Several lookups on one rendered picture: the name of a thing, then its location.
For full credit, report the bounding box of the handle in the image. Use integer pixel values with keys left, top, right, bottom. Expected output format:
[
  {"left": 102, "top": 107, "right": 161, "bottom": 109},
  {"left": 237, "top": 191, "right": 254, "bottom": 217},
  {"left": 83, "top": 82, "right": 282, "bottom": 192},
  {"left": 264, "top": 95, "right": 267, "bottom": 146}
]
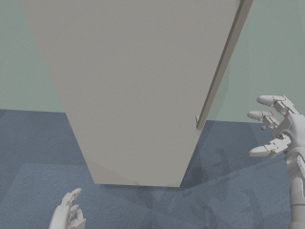
[{"left": 195, "top": 0, "right": 254, "bottom": 131}]

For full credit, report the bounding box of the right robot forearm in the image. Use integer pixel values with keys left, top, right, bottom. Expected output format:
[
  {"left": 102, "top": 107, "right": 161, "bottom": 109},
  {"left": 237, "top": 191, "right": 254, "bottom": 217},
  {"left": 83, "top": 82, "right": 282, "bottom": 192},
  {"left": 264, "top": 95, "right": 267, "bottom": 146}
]
[{"left": 284, "top": 146, "right": 305, "bottom": 229}]

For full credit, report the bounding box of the fridge door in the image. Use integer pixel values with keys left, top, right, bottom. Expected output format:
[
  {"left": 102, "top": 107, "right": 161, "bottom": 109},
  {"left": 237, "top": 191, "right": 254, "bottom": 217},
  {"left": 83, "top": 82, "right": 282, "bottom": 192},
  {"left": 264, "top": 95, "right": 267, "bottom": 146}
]
[{"left": 19, "top": 0, "right": 254, "bottom": 187}]

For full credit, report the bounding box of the left robot hand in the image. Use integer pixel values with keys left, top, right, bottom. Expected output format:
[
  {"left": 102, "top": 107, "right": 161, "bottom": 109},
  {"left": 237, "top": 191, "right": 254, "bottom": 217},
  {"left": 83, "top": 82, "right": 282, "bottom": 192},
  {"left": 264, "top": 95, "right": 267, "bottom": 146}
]
[{"left": 49, "top": 188, "right": 86, "bottom": 229}]

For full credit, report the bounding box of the right robot hand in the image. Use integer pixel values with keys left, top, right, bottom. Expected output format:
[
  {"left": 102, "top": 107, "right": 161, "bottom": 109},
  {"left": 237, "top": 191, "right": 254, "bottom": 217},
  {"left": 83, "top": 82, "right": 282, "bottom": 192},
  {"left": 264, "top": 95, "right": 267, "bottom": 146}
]
[{"left": 247, "top": 95, "right": 305, "bottom": 158}]

